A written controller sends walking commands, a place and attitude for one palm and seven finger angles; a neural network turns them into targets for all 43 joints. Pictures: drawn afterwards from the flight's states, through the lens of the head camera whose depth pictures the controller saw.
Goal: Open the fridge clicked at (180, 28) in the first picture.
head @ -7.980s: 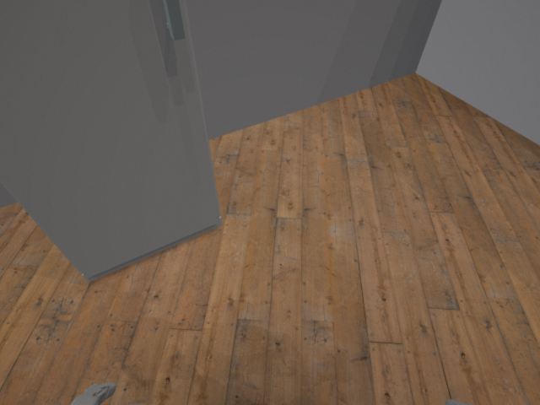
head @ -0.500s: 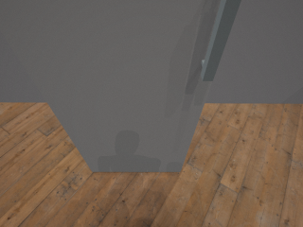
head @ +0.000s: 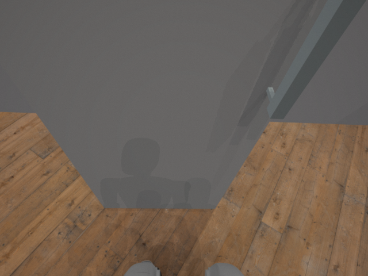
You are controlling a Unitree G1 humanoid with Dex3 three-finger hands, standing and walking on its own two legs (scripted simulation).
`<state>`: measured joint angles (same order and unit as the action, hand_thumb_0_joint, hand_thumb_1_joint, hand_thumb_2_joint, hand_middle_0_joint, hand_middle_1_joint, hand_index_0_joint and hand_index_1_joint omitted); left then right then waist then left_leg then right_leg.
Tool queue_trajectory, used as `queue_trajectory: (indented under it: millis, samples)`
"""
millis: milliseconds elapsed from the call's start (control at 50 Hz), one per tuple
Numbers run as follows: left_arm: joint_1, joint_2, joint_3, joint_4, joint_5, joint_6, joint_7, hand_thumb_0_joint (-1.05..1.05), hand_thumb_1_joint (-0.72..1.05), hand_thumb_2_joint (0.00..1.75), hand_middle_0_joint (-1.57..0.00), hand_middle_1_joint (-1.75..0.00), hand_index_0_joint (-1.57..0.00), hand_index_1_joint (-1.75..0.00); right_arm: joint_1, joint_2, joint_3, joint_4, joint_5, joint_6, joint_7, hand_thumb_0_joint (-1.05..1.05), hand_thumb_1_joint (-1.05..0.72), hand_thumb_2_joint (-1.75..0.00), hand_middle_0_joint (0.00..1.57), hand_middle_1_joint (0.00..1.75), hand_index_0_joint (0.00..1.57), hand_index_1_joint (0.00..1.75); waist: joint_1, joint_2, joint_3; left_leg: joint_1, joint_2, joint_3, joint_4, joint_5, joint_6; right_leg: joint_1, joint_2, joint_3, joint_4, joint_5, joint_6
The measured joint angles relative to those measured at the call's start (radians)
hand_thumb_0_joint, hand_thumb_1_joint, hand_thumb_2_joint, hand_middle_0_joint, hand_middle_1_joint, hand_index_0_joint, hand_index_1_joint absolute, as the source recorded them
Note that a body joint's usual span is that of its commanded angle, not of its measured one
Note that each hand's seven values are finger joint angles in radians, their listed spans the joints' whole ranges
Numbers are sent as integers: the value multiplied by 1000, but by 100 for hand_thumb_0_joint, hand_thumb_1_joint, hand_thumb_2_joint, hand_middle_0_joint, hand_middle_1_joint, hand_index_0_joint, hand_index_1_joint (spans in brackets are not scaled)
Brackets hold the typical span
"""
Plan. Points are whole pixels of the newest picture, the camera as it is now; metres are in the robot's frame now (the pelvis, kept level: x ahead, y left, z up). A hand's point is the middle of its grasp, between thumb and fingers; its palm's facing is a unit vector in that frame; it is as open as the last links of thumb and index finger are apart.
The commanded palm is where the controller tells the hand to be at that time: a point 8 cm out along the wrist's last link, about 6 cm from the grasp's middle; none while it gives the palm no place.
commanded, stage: come to a stop and stand still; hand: right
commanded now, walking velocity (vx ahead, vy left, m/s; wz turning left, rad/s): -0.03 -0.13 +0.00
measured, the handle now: (307, 42) +0.43 -0.14 +0.28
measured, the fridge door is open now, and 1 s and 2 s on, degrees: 0 0 0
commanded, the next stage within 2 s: look again from close up in 1.58 s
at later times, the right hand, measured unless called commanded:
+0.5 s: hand out of the picture -0.05 -0.20 -0.17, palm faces +0.06 +0.98 -0.21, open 7.4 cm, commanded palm none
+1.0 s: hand out of the picture -0.09 -0.17 -0.17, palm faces +0.03 +0.99 -0.15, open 7.3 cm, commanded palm none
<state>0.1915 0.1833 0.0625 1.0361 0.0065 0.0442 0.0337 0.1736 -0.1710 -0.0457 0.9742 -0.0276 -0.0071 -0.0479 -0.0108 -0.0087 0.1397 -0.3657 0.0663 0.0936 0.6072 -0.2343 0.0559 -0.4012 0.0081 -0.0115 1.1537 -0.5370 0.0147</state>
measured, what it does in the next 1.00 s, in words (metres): steps on the spot: right foot, then left foot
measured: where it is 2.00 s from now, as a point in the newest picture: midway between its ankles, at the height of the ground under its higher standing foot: outside the picture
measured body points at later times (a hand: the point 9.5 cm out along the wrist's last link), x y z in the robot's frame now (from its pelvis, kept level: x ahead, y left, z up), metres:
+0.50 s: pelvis -0.05 -0.02 +0.00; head -0.02 -0.02 +0.45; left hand -0.01 +0.20 -0.15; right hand -0.05 -0.25 -0.15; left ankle -0.08 +0.09 -0.73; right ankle -0.03 -0.13 -0.73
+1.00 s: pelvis -0.08 -0.02 +0.01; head -0.07 -0.03 +0.46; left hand -0.11 +0.19 -0.15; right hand -0.09 -0.23 -0.16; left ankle -0.08 +0.09 -0.73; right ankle -0.03 -0.13 -0.73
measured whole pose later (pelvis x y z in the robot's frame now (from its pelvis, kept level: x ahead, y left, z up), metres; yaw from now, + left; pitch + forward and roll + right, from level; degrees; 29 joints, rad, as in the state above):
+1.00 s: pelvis -0.08 -0.02 +0.01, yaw +0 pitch -2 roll +0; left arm 0.32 0.11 0.00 1.13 0.02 0.01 0.02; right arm 0.30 -0.13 0.00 1.10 -0.01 0.00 -0.03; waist 0.01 0.01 0.04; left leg -0.18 -0.01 0.03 0.44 -0.24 0.02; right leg -0.25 -0.02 -0.06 0.43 -0.15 -0.01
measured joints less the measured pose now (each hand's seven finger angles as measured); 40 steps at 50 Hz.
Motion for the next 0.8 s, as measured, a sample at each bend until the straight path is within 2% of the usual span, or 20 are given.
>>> queue_trajectory:
  millis: [60,120,200,240,260,320,380,420,460,500,520,560,620,800]
  samples:
    - [-40,16,2,-30,5,2,-11,0,91,90,-20,-30,-19,-30,8,11,8,-5,-3,13,5,1,-92,-90,20,30,20,30,2,15,-21,6,0,-3,-38,30,1,-27,-5,-6,-56,61,13]
    - [-57,18,-3,-51,9,0,-19,0,91,90,-20,-30,-19,-30,13,6,5,-14,-8,20,7,1,-93,-90,21,30,20,30,-7,31,-39,5,-3,0,-56,50,1,-7,-11,-16,-172,88,18]
    - [-54,6,-14,-64,8,-13,-23,0,91,90,-20,-30,-19,-30,28,-9,3,-23,-9,25,14,1,-92,-90,21,30,20,30,-23,52,-61,-6,-9,7,-58,67,-5,79,-10,-36,-398,125,8]
    - [-34,0,-21,-70,7,-26,-22,0,91,90,-20,-30,-19,-30,44,-14,2,-21,-3,33,15,1,-92,-90,21,30,20,30,-20,49,-78,-21,-19,16,-35,63,-14,155,-15,-44,-565,192,-1]
    - [-25,-11,-23,-67,9,-32,-19,0,91,90,-20,-30,-19,-30,46,-20,0,-15,1,40,15,1,-92,-90,21,30,20,30,-17,60,-79,-29,-15,14,-13,45,-20,164,-9,-46,-589,215,-15]
    - [16,-41,-42,-60,21,-25,-16,0,91,90,-20,-30,-19,-30,56,-23,-3,7,7,60,15,1,-92,-90,21,30,20,30,-17,74,-87,-40,-29,-29,73,-119,-38,171,-1,-48,-608,247,-37]
    - [47,-40,-44,-44,23,-22,1,0,94,90,-20,-30,-20,-30,73,-8,1,21,2,60,20,1,-92,-90,20,30,20,30,-18,59,-100,-38,-38,-71,179,-135,-43,173,7,-46,-662,287,-46]
    - [57,-35,-47,-34,22,-22,0,0,94,90,-20,-30,-20,-30,87,3,6,30,2,54,21,1,-91,-90,20,30,20,30,-21,50,-104,-8,-34,-84,189,-140,-49,168,15,-51,-690,309,-50]
    - [61,-32,-48,-26,23,-26,1,0,94,90,-20,-30,-20,-30,102,12,13,42,3,45,20,1,-91,-90,20,30,20,30,-21,44,-104,51,-25,-84,114,-150,-56,158,23,-60,-704,323,-51]
    - [62,-31,-48,-21,18,-33,0,0,94,90,-20,-30,-20,-30,116,17,20,55,6,31,18,1,-91,-90,20,30,20,30,-19,47,-101,132,-16,-87,-40,-97,-61,138,30,-73,-693,324,-47]
    - [55,-25,-45,-13,13,-36,1,1,95,90,-20,-30,-20,-30,115,28,24,71,6,24,15,1,-91,-90,20,30,20,30,-19,29,-92,144,-27,-88,-74,-94,-58,131,18,-74,-680,321,-43]
    - [48,-13,-41,-2,6,-39,-1,1,95,90,-20,-30,-20,-30,119,46,38,91,7,14,14,1,-91,-90,20,30,20,30,-3,-5,-76,161,-48,-78,-100,-75,-50,139,-2,-65,-688,330,-31]
    - [52,-15,-46,18,4,-40,-6,1,94,90,-20,-30,-20,-30,133,53,49,107,11,1,13,1,-91,-90,20,30,20,30,11,-8,-75,175,-55,-74,-114,-57,-42,159,-8,-61,-714,350,-26]
    - [83,-46,-60,78,8,-30,-11,0,92,90,-20,-30,-19,-30,126,45,56,130,14,8,11,2,-92,-90,20,30,20,30,13,19,-98,210,-79,-64,-155,-24,-30,181,-29,-50,-726,371,-17]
